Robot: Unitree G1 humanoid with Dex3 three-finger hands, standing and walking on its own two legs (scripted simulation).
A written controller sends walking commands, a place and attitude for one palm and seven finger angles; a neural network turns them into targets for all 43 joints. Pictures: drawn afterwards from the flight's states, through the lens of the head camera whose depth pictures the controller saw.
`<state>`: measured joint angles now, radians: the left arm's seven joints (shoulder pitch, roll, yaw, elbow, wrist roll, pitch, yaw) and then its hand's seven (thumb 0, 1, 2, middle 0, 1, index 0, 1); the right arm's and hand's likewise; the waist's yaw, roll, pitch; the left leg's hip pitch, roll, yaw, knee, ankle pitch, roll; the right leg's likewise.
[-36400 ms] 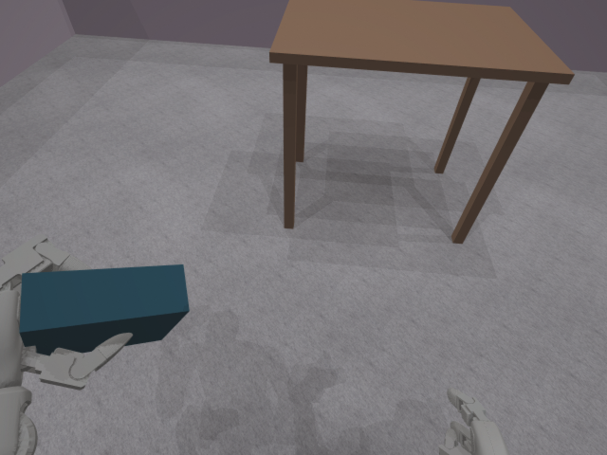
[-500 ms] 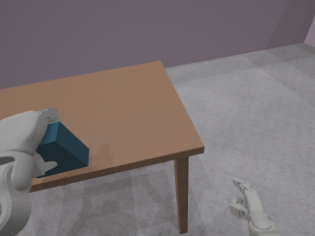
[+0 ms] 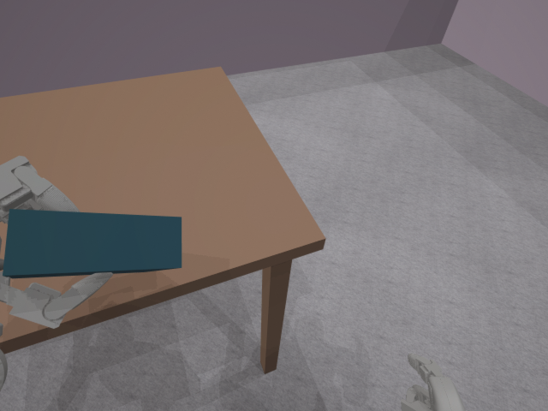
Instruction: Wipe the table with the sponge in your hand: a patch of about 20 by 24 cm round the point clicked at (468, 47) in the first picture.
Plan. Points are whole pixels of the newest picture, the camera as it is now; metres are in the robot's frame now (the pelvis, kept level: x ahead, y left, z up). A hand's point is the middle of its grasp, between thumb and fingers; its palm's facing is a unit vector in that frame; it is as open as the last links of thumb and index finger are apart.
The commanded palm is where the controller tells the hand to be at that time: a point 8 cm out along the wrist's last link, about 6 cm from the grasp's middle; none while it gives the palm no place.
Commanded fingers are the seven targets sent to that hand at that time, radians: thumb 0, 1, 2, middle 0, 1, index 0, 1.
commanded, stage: step back with the hand held close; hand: left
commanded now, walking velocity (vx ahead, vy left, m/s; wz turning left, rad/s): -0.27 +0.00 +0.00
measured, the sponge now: (118, 248) +0.23 +0.18 +0.19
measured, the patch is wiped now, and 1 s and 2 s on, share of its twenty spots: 1.00 1.00 1.00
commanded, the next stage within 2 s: stop stepping back and stand still in 0.88 s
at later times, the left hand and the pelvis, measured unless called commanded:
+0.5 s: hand out of the picture +0.11 +0.24 +0.25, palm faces +0.52 -0.74 -0.42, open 9.2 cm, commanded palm +0.08 +0.28 +0.26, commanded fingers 0.00 0.10 1.30 -1.20 -1.60 -1.20 -1.60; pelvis -0.08 +0.00 -0.01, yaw +1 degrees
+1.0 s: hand out of the picture +0.00 +0.19 +0.26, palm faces +0.46 -0.83 -0.32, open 9.2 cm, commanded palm -0.06 +0.25 +0.26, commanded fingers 0.00 0.10 1.30 -1.20 -1.60 -1.20 -1.60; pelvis -0.22 -0.02 -0.01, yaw -2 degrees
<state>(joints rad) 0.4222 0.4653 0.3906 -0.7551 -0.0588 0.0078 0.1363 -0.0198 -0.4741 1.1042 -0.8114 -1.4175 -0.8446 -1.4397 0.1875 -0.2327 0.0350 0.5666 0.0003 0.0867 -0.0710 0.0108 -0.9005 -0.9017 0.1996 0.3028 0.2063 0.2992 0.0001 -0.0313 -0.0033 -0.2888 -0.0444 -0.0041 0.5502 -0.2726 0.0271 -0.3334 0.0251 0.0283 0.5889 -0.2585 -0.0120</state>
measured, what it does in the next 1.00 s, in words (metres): walks backwards: left foot, then right foot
